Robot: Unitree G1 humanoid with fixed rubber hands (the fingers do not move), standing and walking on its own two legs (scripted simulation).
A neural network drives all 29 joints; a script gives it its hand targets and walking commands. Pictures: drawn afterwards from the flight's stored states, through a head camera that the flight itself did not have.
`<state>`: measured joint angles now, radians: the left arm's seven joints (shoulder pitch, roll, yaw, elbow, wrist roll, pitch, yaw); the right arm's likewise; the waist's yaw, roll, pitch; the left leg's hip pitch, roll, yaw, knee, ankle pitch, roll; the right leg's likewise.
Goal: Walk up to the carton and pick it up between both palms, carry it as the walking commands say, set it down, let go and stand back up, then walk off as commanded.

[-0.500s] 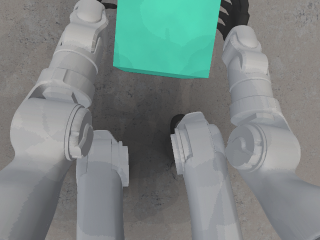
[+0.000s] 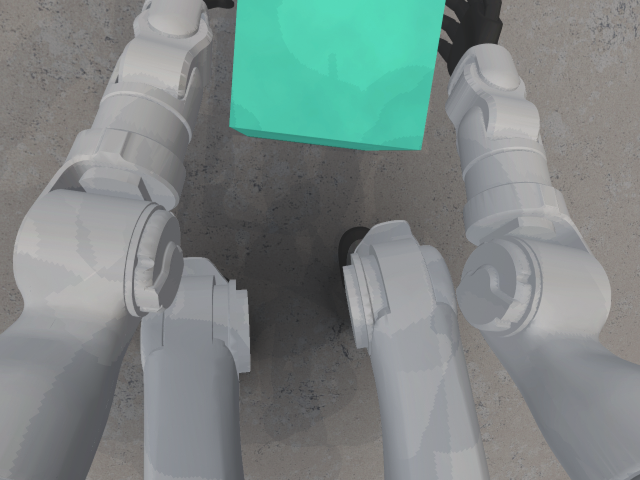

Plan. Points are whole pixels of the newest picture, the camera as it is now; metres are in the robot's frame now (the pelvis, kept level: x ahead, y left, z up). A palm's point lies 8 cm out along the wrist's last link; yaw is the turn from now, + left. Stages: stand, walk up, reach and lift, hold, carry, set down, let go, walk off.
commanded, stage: set down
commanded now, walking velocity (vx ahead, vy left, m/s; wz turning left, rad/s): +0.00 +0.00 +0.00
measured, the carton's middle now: (327, 24) +0.54 -0.10 -0.25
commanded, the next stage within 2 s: let go in 1.80 s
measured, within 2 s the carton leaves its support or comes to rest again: neither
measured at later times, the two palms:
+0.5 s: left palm out of the picture +0.57 +0.07 -0.17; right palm (493, 53) +0.48 -0.25 -0.17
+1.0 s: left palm out of the picture +0.58 +0.07 -0.02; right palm out of the picture +0.48 -0.26 -0.02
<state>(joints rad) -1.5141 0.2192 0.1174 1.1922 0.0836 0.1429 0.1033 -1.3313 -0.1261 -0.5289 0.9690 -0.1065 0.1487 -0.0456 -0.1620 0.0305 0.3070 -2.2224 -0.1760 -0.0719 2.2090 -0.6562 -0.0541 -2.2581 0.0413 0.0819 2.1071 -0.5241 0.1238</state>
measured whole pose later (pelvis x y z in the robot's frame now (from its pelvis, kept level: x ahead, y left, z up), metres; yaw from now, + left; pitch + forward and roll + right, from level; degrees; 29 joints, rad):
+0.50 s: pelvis -0.01 -0.01 +0.01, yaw +0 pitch +40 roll -3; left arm -1.51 0.36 -0.05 1.11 -0.11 0.10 0.10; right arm -1.32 -0.22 -0.36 1.03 0.10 0.01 -0.11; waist -0.15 0.01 0.32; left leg -2.23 -0.13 -0.08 2.17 -0.62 -0.06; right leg -2.28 0.02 0.04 2.07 -0.49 0.08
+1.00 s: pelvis +0.00 -0.01 +0.09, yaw +0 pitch +45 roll +0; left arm -1.38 0.32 0.08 1.01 -0.03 0.19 0.09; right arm -1.16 -0.16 -0.38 0.82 0.06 0.13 -0.13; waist -0.15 0.03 0.06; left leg -2.07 -0.09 -0.06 1.87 -0.58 -0.05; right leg -2.13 0.03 0.06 1.79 -0.44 0.06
